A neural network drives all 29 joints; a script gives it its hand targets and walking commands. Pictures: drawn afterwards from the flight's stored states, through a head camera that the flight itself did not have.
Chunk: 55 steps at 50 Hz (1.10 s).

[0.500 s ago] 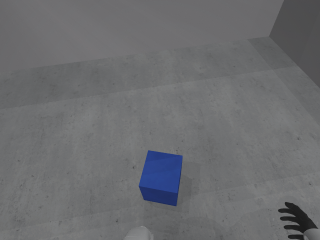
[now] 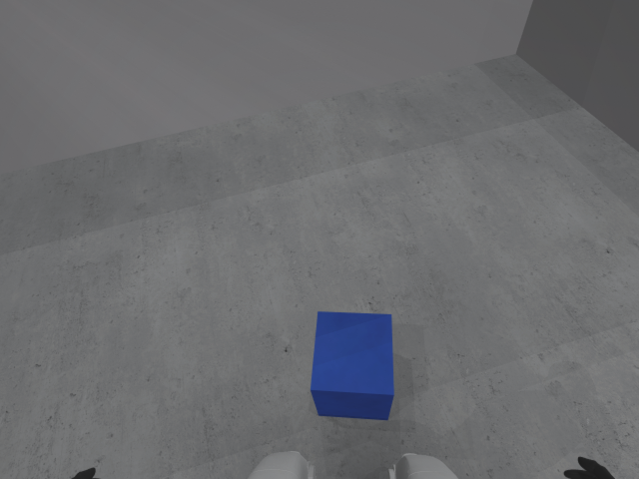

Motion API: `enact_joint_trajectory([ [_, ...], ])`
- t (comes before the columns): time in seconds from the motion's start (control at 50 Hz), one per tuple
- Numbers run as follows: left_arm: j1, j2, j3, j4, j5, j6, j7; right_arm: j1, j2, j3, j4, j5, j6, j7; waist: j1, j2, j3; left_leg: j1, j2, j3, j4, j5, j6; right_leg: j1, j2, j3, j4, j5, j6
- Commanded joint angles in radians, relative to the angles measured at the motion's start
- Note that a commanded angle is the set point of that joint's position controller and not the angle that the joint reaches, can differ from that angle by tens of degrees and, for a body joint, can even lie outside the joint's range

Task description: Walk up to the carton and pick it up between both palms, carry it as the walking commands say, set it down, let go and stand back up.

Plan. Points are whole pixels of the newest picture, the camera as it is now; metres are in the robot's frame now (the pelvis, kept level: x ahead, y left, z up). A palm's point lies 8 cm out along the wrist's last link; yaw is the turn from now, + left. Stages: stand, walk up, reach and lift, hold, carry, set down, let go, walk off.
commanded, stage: walk up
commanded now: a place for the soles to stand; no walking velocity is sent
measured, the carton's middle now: (353, 367) +0.46 -0.01 -0.62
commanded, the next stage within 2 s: reach and lift in 1.24 s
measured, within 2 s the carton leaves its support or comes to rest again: neither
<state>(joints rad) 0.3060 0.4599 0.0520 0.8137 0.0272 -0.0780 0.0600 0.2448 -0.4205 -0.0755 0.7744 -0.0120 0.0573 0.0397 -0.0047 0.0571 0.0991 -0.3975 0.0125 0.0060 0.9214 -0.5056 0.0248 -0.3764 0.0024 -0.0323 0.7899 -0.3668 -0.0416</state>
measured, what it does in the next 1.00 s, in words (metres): stands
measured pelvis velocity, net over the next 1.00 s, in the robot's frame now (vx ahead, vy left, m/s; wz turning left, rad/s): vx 0.02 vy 0.02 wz -0.12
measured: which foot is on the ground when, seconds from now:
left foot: down 0.00-1.00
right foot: down 0.00-1.00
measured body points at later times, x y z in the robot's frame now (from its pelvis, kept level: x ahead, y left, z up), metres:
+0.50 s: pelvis +0.02 +0.03 +0.03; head +0.04 +0.04 +0.48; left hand +0.17 +0.34 -0.08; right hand +0.15 -0.30 -0.06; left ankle +0.02 +0.14 -0.71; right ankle +0.04 -0.11 -0.71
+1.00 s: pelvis +0.02 +0.02 +0.04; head +0.04 +0.01 +0.49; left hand +0.17 +0.32 -0.08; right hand +0.09 -0.31 -0.08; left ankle +0.02 +0.14 -0.71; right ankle +0.04 -0.11 -0.71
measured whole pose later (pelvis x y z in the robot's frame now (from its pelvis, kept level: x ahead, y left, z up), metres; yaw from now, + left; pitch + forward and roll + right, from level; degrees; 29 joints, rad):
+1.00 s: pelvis +0.02 +0.02 +0.04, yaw -7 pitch -3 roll +1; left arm 0.05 0.40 0.01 1.06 0.01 -0.02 0.00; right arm 0.04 -0.39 -0.04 1.06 0.00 0.01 0.02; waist -0.01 0.00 0.09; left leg -0.11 0.04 0.12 0.39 -0.23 -0.01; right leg -0.20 0.02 0.10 0.43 -0.18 0.00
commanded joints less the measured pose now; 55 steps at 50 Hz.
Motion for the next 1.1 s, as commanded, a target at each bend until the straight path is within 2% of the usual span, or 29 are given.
enact_joint_trajectory([
  [0.0, -0.104, 0.219, 0.039, -0.073, -0.004, -0.004, -0.015, 0.046, -0.169, -0.051, -0.021, 0.007, -0.046, -0.018, -0.046, -0.210, -0.086, 0.147, 0.017, -0.001, -0.204, 0.074, 0.012, -0.063, -0.212, 0.257, -0.244, 0.177, -0.135],
  [0.02, -0.106, 0.184, 0.023, -0.064, -0.010, 0.005, -0.022, 0.055, -0.173, -0.050, -0.002, 0.000, -0.059, -0.026, -0.053, -0.172, -0.087, 0.218, 0.016, -0.018, -0.331, 0.164, 0.017, -0.105, -0.169, 0.200, -0.184, 0.185, -0.088],
  [0.04, -0.073, 0.132, 0.011, -0.055, -0.018, 0.014, -0.026, 0.015, -0.227, -0.051, -0.009, -0.009, -0.075, -0.034, -0.018, -0.026, -0.076, 0.170, 0.142, -0.264, -0.461, 0.172, 0.054, -0.119, -0.086, 0.145, -0.053, 0.152, -0.025],
  [0.06, -0.055, 0.140, 0.011, -0.029, -0.026, 0.023, -0.026, -0.062, -0.261, -0.041, -0.023, 0.001, -0.088, -0.032, 0.018, 0.040, -0.057, 0.065, 0.268, -0.434, -0.486, 0.217, 0.139, -0.059, -0.019, 0.092, 0.000, 0.019, 0.016],
  [0.08, -0.077, 0.166, 0.019, -0.005, -0.027, 0.026, -0.025, -0.092, -0.251, -0.033, -0.019, 0.006, -0.092, -0.028, 0.021, -0.007, -0.054, 0.023, 0.274, -0.395, -0.464, 0.298, 0.167, 0.023, -0.017, 0.075, -0.007, -0.059, 0.016],
  [0.1, -0.082, 0.160, 0.017, 0.008, -0.032, 0.025, -0.028, -0.106, -0.244, -0.024, -0.008, 0.009, -0.095, -0.028, 0.031, -0.013, -0.067, 0.012, 0.249, -0.330, -0.439, 0.351, 0.151, 0.078, -0.019, 0.078, -0.064, 0.004, 0.009],
  [0.14, -0.124, 0.184, 0.016, 0.024, -0.032, 0.016, -0.034, -0.127, -0.215, -0.008, 0.019, 0.014, -0.097, -0.033, 0.027, -0.009, -0.089, -0.005, 0.155, -0.183, -0.410, 0.380, 0.061, 0.181, -0.070, 0.149, -0.161, 0.240, -0.020],
  [0.16, -0.145, 0.188, 0.013, 0.034, -0.036, 0.017, -0.037, -0.128, -0.206, -0.005, 0.035, 0.014, -0.097, -0.036, 0.019, 0.011, -0.108, 0.038, 0.131, -0.144, -0.410, 0.392, 0.039, 0.183, -0.080, 0.162, -0.159, 0.322, -0.029],
  [0.18, -0.160, 0.184, 0.008, 0.046, -0.039, 0.020, -0.038, -0.135, -0.203, -0.003, 0.048, 0.015, -0.097, -0.039, 0.018, 0.025, -0.121, 0.079, 0.128, -0.128, -0.414, 0.408, 0.037, 0.176, -0.080, 0.155, -0.158, 0.362, -0.029],
  [0.28, -0.220, 0.158, -0.013, 0.099, -0.037, 0.033, -0.040, -0.189, -0.197, 0.001, 0.089, 0.019, -0.091, -0.040, 0.010, 0.029, -0.134, 0.173, 0.162, -0.115, -0.472, 0.443, 0.054, 0.170, -0.064, 0.130, -0.217, 0.345, -0.009],
  [0.4, -0.253, 0.152, -0.021, 0.160, -0.032, 0.033, -0.045, -0.260, -0.183, 0.005, 0.136, 0.023, -0.080, -0.037, 0.008, 0.004, -0.134, 0.232, 0.146, -0.064, -0.530, 0.372, 0.036, 0.189, -0.078, 0.151, -0.295, 0.387, 0.004],
  [0.58, -0.272, 0.147, -0.021, 0.210, -0.025, 0.033, -0.047, -0.305, -0.173, 0.004, 0.190, 0.022, -0.067, -0.030, 0.001, -0.049, -0.133, 0.332, 0.130, -0.017, -0.579, 0.339, 0.019, 0.171, -0.094, 0.186, -0.385, 0.408, 0.011],
  [0.74, -0.270, 0.141, -0.015, 0.216, -0.021, 0.036, -0.049, -0.297, -0.162, 0.001, 0.215, 0.017, -0.061, -0.026, -0.004, -0.074, -0.128, 0.351, 0.122, 0.000, -0.600, 0.298, 0.013, 0.157, -0.103, 0.212, -0.426, 0.365, 0.005],
  [0.82, -0.275, 0.143, -0.010, 0.209, -0.021, 0.041, -0.050, -0.283, -0.158, -0.001, 0.220, 0.017, -0.060, -0.025, -0.004, -0.089, -0.137, 0.349, 0.116, 0.008, -0.589, 0.320, 0.010, 0.163, -0.107, 0.224, -0.428, 0.385, -0.002],
  [1.08, -0.294, 0.135, -0.003, 0.188, -0.017, 0.053, -0.057, -0.244, -0.161, -0.004, 0.225, 0.007, -0.061, -0.025, -0.004, -0.072, -0.123, 0.317, 0.124, 0.005, -0.606, 0.263, 0.015, 0.152, -0.091, 0.225, -0.419, 0.321, -0.004],
])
